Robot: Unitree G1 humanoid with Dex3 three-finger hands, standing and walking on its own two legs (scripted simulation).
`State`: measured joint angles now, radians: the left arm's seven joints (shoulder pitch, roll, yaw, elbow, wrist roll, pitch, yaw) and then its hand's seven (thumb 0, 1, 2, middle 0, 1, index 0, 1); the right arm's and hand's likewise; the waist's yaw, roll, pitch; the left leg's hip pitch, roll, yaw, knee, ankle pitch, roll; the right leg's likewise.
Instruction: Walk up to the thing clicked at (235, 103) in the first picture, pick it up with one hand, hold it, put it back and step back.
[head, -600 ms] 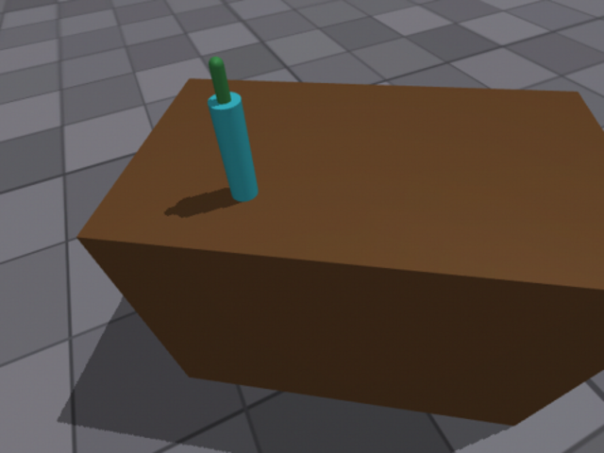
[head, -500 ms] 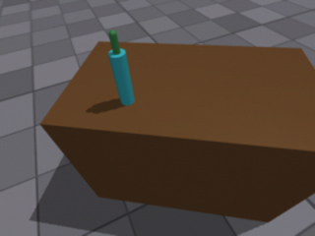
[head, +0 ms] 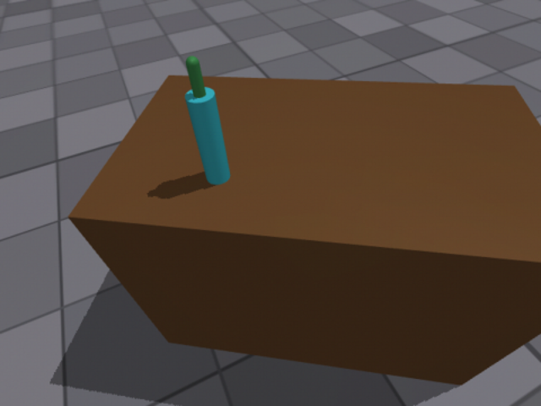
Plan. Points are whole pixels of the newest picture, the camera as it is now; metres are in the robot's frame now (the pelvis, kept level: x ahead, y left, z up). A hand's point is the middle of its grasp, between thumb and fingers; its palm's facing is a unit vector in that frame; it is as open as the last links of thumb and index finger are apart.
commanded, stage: stand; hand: left
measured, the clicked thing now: (206, 125) +0.59 +0.14 +0.10
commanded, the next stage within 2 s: walk up in 0.52 s
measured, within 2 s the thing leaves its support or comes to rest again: neither
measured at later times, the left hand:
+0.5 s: hand out of the picture +0.07 +0.25 -0.16, palm faces -0.02 -0.94 -0.34, open 7.3 cm
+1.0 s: hand out of the picture +0.16 +0.26 -0.16, palm faces -0.13 -0.92 -0.37, open 7.3 cm
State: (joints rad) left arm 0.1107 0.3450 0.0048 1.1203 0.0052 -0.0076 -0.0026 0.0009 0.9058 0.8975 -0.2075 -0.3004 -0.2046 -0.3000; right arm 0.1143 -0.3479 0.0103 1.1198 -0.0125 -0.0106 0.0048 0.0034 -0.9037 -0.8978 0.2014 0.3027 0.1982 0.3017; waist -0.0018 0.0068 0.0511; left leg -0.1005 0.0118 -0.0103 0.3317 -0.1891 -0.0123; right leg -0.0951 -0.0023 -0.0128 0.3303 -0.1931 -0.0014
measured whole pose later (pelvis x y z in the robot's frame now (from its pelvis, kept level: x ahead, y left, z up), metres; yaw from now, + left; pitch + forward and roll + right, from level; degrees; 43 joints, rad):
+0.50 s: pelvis +0.00 +0.00 +0.00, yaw +0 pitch -2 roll +0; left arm 0.12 0.35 0.00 1.12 0.01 -0.01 0.00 0.00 0.91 0.90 -0.21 -0.30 -0.20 -0.30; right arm 0.12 -0.35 0.01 1.12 -0.01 -0.01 0.01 0.00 -0.90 -0.90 0.20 0.30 0.20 0.30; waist 0.00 0.00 0.05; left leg -0.10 0.01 -0.01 0.33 -0.19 -0.01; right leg -0.09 0.00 -0.02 0.32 -0.19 0.00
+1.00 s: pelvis +0.06 +0.01 -0.01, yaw -7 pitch -2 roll +0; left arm 0.21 0.36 0.03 0.96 0.01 -0.04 0.00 0.00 0.91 0.90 -0.21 -0.30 -0.20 -0.30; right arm 0.19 -0.38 -0.04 0.99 -0.03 0.02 0.01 0.01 -0.90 -0.90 0.20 0.30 0.20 0.30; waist 0.00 0.02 0.10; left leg -0.22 0.01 0.03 0.80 -0.53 0.02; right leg -0.14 0.02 0.05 0.51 -0.33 -0.02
